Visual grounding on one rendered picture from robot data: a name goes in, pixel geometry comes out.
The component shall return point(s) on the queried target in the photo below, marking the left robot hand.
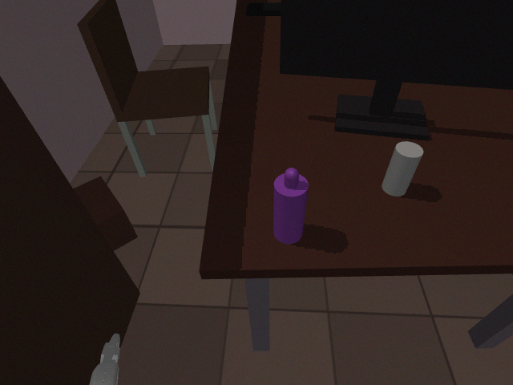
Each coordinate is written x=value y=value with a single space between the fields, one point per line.
x=107 y=372

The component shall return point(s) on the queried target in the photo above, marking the chair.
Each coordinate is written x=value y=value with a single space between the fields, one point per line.
x=143 y=95

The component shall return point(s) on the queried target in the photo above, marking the table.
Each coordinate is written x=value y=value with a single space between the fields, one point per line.
x=456 y=216

